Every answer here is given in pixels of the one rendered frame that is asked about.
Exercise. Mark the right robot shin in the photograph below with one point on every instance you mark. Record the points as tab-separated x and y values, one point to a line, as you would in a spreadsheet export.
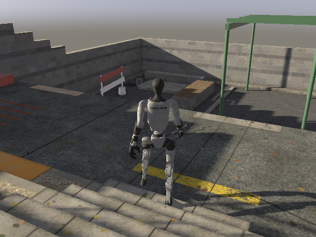
169	185

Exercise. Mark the humanoid robot head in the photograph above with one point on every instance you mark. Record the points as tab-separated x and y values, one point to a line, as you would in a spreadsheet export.
158	85

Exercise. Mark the right robot hand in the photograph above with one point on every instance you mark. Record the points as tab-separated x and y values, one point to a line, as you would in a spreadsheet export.
178	136

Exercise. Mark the robot right upper arm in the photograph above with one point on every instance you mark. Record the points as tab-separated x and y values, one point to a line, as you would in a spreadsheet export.
173	104

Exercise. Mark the robot left forearm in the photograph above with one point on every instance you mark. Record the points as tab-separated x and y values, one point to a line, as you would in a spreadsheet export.
136	135

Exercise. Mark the left robot hand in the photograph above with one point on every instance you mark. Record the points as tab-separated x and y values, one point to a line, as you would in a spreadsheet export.
131	151

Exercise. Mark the robot right forearm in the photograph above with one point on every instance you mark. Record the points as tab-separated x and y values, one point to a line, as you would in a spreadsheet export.
180	127

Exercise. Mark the robot left upper arm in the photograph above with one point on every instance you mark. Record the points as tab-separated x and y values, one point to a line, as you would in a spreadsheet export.
140	114

